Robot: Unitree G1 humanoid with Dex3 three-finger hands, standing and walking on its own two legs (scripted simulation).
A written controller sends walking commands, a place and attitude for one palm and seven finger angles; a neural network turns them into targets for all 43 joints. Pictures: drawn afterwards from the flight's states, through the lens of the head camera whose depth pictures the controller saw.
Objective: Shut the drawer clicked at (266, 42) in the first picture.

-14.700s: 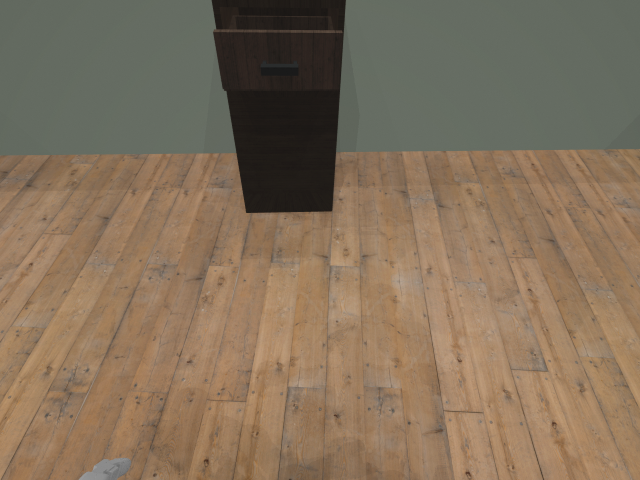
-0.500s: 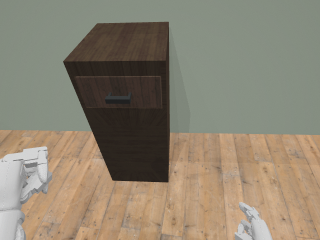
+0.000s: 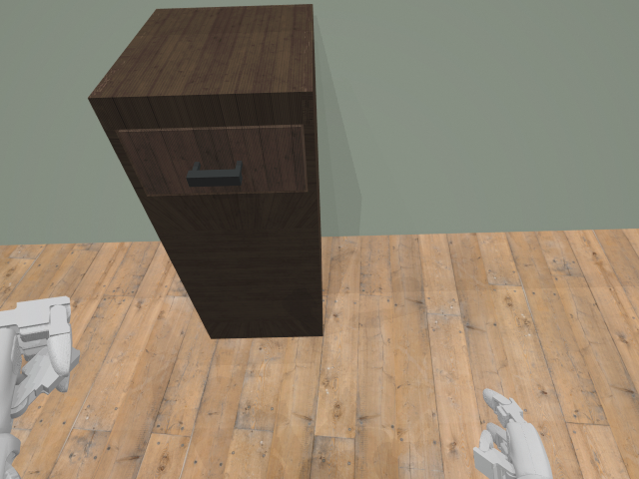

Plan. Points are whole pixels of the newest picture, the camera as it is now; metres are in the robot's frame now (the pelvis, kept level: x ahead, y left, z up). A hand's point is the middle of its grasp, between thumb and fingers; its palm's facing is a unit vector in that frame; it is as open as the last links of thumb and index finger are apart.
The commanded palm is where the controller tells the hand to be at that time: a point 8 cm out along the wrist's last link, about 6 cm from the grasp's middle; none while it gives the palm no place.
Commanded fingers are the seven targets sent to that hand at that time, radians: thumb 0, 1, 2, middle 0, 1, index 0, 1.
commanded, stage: step back with the hand held close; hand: left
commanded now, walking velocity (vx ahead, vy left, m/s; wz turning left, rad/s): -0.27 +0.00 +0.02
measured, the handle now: (216, 171) +0.66 +0.26 -0.01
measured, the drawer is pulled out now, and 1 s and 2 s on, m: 0.00 0.00 0.00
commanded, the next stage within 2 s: stop stepping back and stand still in 0.96 s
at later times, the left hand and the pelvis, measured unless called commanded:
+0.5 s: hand (13, 456) +0.11 +0.25 +0.15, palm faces +0.38 -0.81 -0.44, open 3.3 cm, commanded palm +0.06 +0.29 +0.17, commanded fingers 0.00 0.90 0.90 -1.40 -1.60 -1.40 -1.60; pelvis -0.07 +0.01 -0.02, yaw +0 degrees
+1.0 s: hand out of the picture +0.04 +0.23 +0.15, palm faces +0.28 -0.83 -0.48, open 3.3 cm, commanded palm -0.03 +0.28 +0.17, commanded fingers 0.00 0.90 0.90 -1.40 -1.60 -1.40 -1.60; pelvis -0.16 +0.00 -0.01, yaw -1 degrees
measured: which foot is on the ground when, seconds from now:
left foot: down 0.00-1.00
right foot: down 0.00-0.58, up 0.60-0.80, down 0.82-1.00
